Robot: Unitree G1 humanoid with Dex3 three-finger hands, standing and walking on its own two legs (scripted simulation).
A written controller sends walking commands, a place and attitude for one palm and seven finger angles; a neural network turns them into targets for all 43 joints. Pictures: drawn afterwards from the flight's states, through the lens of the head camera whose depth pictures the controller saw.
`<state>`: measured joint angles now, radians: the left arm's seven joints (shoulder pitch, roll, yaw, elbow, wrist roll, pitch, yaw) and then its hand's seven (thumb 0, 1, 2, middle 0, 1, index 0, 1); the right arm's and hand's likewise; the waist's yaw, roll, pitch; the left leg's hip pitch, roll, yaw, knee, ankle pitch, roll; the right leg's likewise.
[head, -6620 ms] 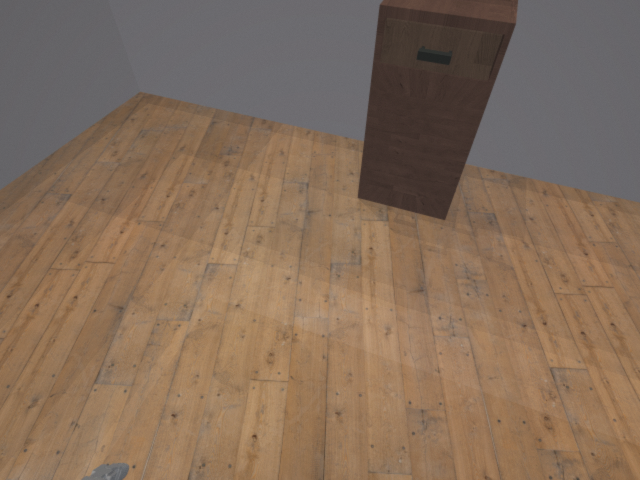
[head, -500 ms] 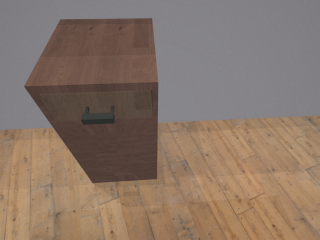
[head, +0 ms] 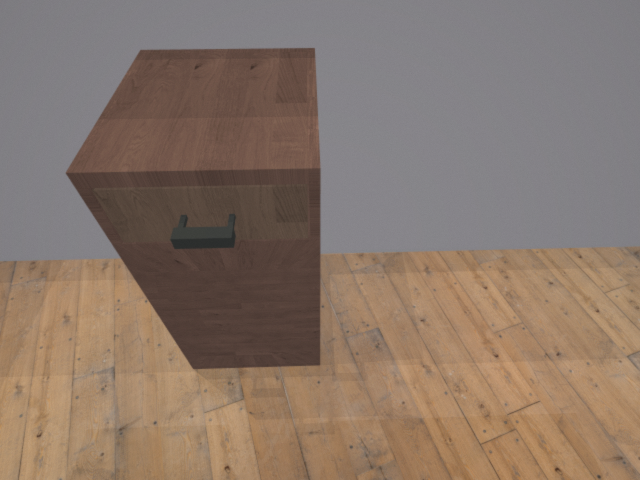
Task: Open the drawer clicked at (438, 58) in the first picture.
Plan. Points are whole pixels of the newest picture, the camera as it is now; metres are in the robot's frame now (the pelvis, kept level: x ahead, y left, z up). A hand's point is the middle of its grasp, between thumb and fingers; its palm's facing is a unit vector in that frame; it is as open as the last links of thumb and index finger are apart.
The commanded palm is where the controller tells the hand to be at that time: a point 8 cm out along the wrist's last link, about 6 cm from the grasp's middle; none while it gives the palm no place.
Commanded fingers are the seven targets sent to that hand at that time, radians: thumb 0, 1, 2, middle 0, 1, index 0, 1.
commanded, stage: look again from close up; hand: left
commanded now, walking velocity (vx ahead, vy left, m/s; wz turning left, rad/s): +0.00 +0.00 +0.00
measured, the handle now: (205, 228) +0.52 +0.24 -0.05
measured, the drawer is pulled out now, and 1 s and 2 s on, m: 0.00 0.00 0.00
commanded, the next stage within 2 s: raise the hand with hooked fingers in 0.42 s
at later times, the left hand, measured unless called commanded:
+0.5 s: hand out of the picture +0.00 +0.25 -0.17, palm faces -0.01 -0.97 -0.23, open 7.3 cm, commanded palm none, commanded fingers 0.00 0.90 0.90 -0.20 -0.30 -0.20 -0.30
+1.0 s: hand out of the picture +0.12 +0.28 -0.07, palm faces -0.02 -0.09 -1.00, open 8.9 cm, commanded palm +0.13 +0.29 +0.00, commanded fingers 0.00 0.32 0.65 -0.24 -0.68 -0.24 -0.68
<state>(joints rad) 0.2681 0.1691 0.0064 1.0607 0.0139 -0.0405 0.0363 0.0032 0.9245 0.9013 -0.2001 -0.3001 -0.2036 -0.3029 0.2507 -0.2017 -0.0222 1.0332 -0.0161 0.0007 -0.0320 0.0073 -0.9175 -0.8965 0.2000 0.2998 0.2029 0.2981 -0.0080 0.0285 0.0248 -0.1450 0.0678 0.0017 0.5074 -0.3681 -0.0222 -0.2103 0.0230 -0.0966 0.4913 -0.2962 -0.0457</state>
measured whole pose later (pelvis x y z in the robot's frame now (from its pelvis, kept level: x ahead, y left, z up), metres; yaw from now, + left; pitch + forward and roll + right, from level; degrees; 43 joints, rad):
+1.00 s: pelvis -0.05 +0.04 -0.05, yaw -1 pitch +12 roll +2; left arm 0.45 0.30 -0.03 0.07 1.13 -0.06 0.54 0.00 0.53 0.75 -0.24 -0.53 -0.24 -0.54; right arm 0.07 -0.27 -0.06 0.51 -0.07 0.05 0.03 0.01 -0.91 -0.90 0.20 0.30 0.20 0.30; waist 0.10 -0.02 -0.13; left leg -0.64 -0.01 0.07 0.89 -0.47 0.02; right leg -0.74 0.01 0.01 0.93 -0.40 -0.04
